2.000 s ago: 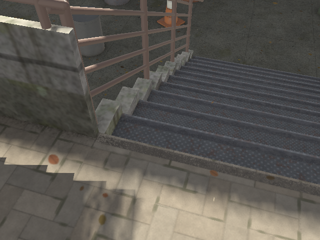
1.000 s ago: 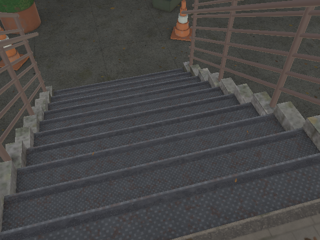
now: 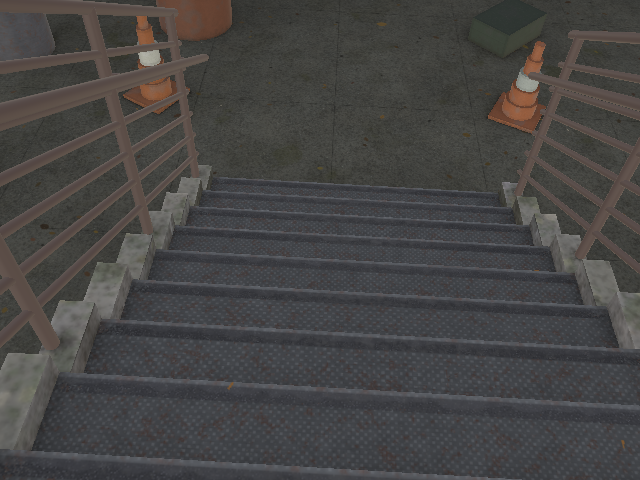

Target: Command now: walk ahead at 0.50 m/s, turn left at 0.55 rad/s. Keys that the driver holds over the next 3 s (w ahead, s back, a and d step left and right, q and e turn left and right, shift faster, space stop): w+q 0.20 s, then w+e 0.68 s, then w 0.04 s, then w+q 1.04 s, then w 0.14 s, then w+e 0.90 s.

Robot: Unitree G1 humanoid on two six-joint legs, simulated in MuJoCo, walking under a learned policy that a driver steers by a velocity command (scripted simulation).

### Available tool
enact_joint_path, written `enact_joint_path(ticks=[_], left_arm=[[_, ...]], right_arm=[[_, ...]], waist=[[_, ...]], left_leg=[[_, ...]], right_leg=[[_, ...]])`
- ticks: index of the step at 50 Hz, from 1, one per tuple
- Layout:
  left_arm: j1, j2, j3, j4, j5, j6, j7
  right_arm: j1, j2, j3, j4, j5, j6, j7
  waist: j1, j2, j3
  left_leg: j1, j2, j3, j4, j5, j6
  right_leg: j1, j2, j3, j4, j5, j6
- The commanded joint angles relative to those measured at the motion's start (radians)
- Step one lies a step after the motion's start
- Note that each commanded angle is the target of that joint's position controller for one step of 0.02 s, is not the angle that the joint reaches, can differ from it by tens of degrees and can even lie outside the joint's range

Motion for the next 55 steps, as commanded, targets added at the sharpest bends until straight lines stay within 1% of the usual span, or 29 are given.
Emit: enact_joint_path(ticks=[1,2,4,6,8,10,11,13,15,16,18,22,25,27,28,29,30,31,32,34,35,37,40,43,46,51,53,54,55], left_arm=[[0.043,0.182,0.038,-0.011,0.03,0.028,-0.005],[-0.042,0.204,0.04,-0.043,0.037,0.042,-0.043],[0.234,0.067,-0.008,-0.012,0.013,0.039,-0.156],[-0.249,0.169,0.024,-0.205,-0.073,-0.03,-0.139],[-0.325,0.228,0.046,-0.245,-0.06,-0.04,-0.095],[-0.328,0.106,0.022,-0.283,-0.06,-0.02,-0.056],[-0.26,0.039,-0.002,-0.242,-0.006,-0.01,-0.06],[-0.2,0.09,0.011,-0.202,0.002,0.016,-0.106],[-0.165,0.108,0.001,-0.202,0.02,0.018,-0.156],[-0.286,0.119,-0.004,-0.233,0.038,0.014,-0.166],[-0.486,0.166,-0.01,-0.289,0.01,0.005,-0.154],[-0.553,0.222,0.01,-0.335,0.012,0.041,-0.138],[-0.626,0.219,0.008,-0.353,0.009,0.034,-0.132],[-0.458,0.242,0.036,-0.244,-0.025,0.009,-0.113],[-0.102,0.3,0.078,-0.132,-0.041,-0.013,-0.113],[0.166,0.413,0.128,-0.063,-0.018,-0.004,-0.121],[0.121,0.474,0.127,-0.089,-0.038,0.003,-0.145],[0.108,0.456,0.133,-0.087,-0.012,0.007,-0.153],[0.01,0.393,0.123,-0.117,-0.036,0.004,-0.157],[-0.164,0.182,0.035,-0.139,-0.001,-0.001,-0.172],[-0.303,0.105,0.002,-0.18,0.012,-0.029,-0.144],[-0.294,0.142,0.001,-0.188,-0.041,-0.063,-0.111],[-0.164,0.224,0.012,-0.146,-0.003,-0.062,-0.108],[0.064,0.083,-0.018,-0.082,-0.035,-0.066,-0.047],[-0.128,0.202,0.003,-0.156,0.008,-0.033,-0.108],[-0.072,0.197,0.014,-0.144,-0.054,-0.032,-0.085],[-0.096,0.237,0.028,-0.145,-0.012,-0.004,-0.163],[-0.023,0.235,0.081,-0.143,-0.151,0.029,-0.061],[0.081,0.101,-0.005,-0.199,-0.005,0.003,-0.157]], right_arm=[[0.092,-0.1,-0.043,0.055,0.014,-0.022,-0.026],[0.386,-0.185,-0.084,0.186,0.037,-0.04,-0.038],[0.779,-0.407,-0.145,0.258,0.053,-0.04,0.005],[0.759,-0.287,-0.122,0.284,0.049,-0.045,-0.006],[0.619,-0.178,-0.076,0.232,0.019,-0.041,0.008],[0.329,-0.136,-0.042,0.164,0.014,-0.078,0.008],[0.22,-0.029,0.001,0.125,0.018,-0.091,-0.017],[0.23,-0.07,0.004,0.105,0.039,-0.106,-0.028],[0.305,-0.123,0.013,0.114,-0.011,-0.102,-0.024],[0.429,-0.062,0.027,0.156,-0.006,-0.113,-0.053],[0.558,-0.031,0.047,0.193,0.003,-0.115,-0.091],[0.41,-0.114,0.062,0.124,-0.018,-0.091,-0.046],[0.49,-0.193,0.037,0.169,0.013,-0.066,-0.068],[0.509,-0.192,0.025,0.192,-0.01,-0.034,-0.055],[0.433,-0.232,0.016,0.178,-0.04,-0.021,-0.012],[0.536,-0.127,0.029,0.204,-0.045,-0.023,0.033],[0.579,-0.063,0.028,0.154,-0.011,-0.024,0.061],[0.376,-0.155,0.008,0.061,0.026,-0.033,0.051],[0.238,-0.126,0.029,-0.045,0.048,-0.052,0.023],[0.24,-0.177,0.02,-0.037,0.035,-0.062,-0.045],[0.236,-0.115,0.037,-0.025,-0.007,-0.066,-0.06],[0.202,-0.08,0.038,-0.004,-0.017,-0.048,-0.048],[0.214,-0.097,0.043,-0.029,-0.005,-0.047,-0.015],[-0.07,-0.125,0.061,-0.09,-0.022,-0.049,-0.017],[-0.049,-0.092,0.063,-0.154,-0.004,-0.026,-0.019],[0.017,-0.186,0.023,-0.089,0.009,-0.016,-0.012],[0.519,-0.276,-0.043,0.107,0.036,-0.055,-0.013],[0.538,-0.263,-0.036,0.124,0.125,-0.042,-0.041],[0.663,-0.38,-0.064,0.095,0.03,-0.05,0.021]], waist=[[-0.086,-0.025,0.151],[-0.216,0.039,0.038],[-0.266,0.191,-0.563],[-0.403,0.058,-0.238],[-0.293,-0.018,-0.027],[-0.107,-0.079,0.081],[-0.073,-0.157,0.146],[-0.08,-0.048,0.134],[-0.062,-0.026,0.099],[-0.163,-0.074,0.086],[-0.264,-0.107,0.076],[-0.178,-0.003,0.126],[-0.259,-0.034,0.202],[-0.22,-0.1,0.137],[-0.061,-0.116,0.04],[0.019,-0.36,-0.174],[-0.075,-0.363,-0.301],[-0.007,-0.254,-0.163],[-0.007,-0.218,-0.08],[-0.135,-0.043,0.092],[-0.217,-0.032,0.13],[-0.16,-0.159,0.116],[-0.175,-0.106,0.021],[0.021,0.001,0.022],[-0.11,-0.165,0.074],[-0.075,-0.125,0.146],[-0.249,-0.001,-0.037],[-0.173,0.038,-0.176],[-0.231,0.22,-0.459]], left_leg=[[0.219,-0.065,0.067,-0.078,0.038,-0.019],[0.606,-0.121,0.132,-0.094,0.207,-0.026],[1.435,0.124,-0.168,0.409,0.672,0.309],[1.179,0.182,-0.414,0.163,0.04,0.337],[0.649,0.163,-0.465,0.068,-0.135,0.321],[0.112,0.163,-0.429,0.047,-0.464,0.332],[-0.091,0.091,-0.354,-0.048,-0.559,0.266],[-0.274,-0.02,-0.183,-0.023,-0.584,0.247],[-0.384,-0.049,-0.17,0.147,-0.55,0.231],[-0.09,-0.042,-0.194,0.209,-0.597,0.217],[0.086,-0.027,-0.239,0.33,-0.738,0.19],[-0.27,-0.041,-0.177,0.319,-0.912,0.15],[0.171,0.09,-0.295,0.435,-0.734,0.126],[0.248,0.038,-0.176,0.658,-0.579,0.07],[0.121,-0.033,-0.065,0.938,-0.482,0.032],[-0.158,-0.205,0.042,1.526,-0.875,-0.055],[-0.409,-0.247,0.026,1.699,-1.14,-0.088],[-0.598,-0.238,0.039,1.767,-1.148,-0.097],[-0.827,-0.189,-0.032,1.69,-1.041,-0.065],[-0.591,-0.07,-0.134,1.401,-0.767,0.001],[-0.458,0.003,-0.191,1.035,-0.496,0.027],[-0.226,-0.035,-0.079,0.753,-0.319,-0.009],[-0.123,-0.111,0.004,0.838,-0.323,-0.073],[-0.549,-0.075,-0.129,0.242,0.113,-0.117],[0.186,-0.153,0.038,0.388,0.068,-0.084],[0.072,-0.126,0.008,-0.109,-0.183,-0.029],[0.689,-0.096,0.054,-0.035,0.062,0.083],[0.938,0.123,-0.146,0.281,0.702,0.144],[1.277,0.207,-0.423,0.296,0.553,0.455]], right_leg=[[-0.205,-0.194,0.132,0.036,0.628,-0.171],[-0.366,-0.099,0.076,0.263,0.535,-0.135],[-0.682,0.016,0.221,1.074,-0.081,-0.053],[-1.186,0.028,0.311,1.285,-0.019,-0.081],[-1.113,-0.059,0.394,1.106,0.139,-0.12],[-0.908,-0.081,0.48,0.924,0.249,-0.21],[-0.858,-0.145,0.534,0.596,0.608,-0.244],[-0.65,-0.082,0.399,0.303,0.807,-0.243],[-0.556,-0.042,0.353,0.467,0.981,-0.223],[-0.84,-0.098,0.46,0.252,1.228,-0.208],[-0.957,-0.111,0.46,-0.081,1.47,-0.194],[-0.476,-0.026,0.317,-0.018,1.278,-0.2],[-0.681,-0.066,0.375,-0.337,1.053,-0.225],[-0.423,-0.042,0.313,-0.491,1.113,-0.232],[-0.037,0.014,0.24,-0.46,1.201,-0.245],[0.398,-0.078,0.311,-0.16,1.58,-0.423],[0.554,-0.169,0.562,-0.098,1.7,-0.512],[0.468,-0.202,0.663,-0.177,1.548,-0.526],[0.365,-0.308,0.858,-0.29,0.861,-0.564],[-0.218,-0.275,0.852,-0.388,0.53,-0.518],[-0.44,-0.181,0.749,-0.422,0.54,-0.461],[-0.623,-0.069,0.611,-0.468,0.538,-0.484],[-0.712,-0.004,0.602,-0.194,0.859,-0.479],[-0.246,0.011,0.721,0.037,0.534,-0.438],[-0.952,0.086,0.664,-0.071,0.399,-0.416],[-0.408,0.044,0.772,0.245,0.62,-0.382],[-0.594,0.101,0.622,0.672,0.983,-0.289],[-0.889,0.22,0.378,1.169,0.021,-0.259],[-1.153,0.254,0.455,1.474,-0.069,-0.156]])
Next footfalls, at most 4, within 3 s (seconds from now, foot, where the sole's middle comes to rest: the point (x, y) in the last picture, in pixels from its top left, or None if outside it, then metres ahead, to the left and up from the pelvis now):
0.04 left None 0.18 0.14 -0.85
0.56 right None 0.50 -0.08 -1.02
1.06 left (331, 429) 0.79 0.08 -1.19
1.54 right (408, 377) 1.08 -0.14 -1.36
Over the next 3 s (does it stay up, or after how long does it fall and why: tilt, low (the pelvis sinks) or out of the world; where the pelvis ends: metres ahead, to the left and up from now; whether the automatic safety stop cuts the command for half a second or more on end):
stays up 1.72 0.13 -0.96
